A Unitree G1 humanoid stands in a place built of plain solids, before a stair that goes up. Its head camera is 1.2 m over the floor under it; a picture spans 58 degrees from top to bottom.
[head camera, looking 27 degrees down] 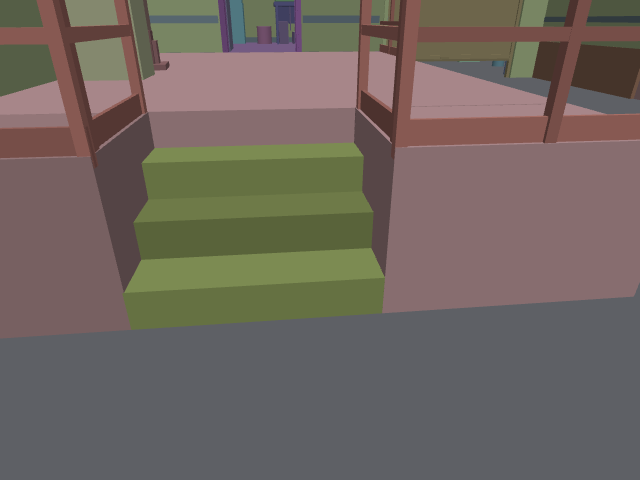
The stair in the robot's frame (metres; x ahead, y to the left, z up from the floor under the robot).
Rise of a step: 0.19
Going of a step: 0.28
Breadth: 1.12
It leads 6 degrees to the left of straight ahead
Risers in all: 4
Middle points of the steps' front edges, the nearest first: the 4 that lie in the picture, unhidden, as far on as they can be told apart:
1.55 0.26 0.19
1.83 0.29 0.38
2.11 0.32 0.58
2.39 0.35 0.77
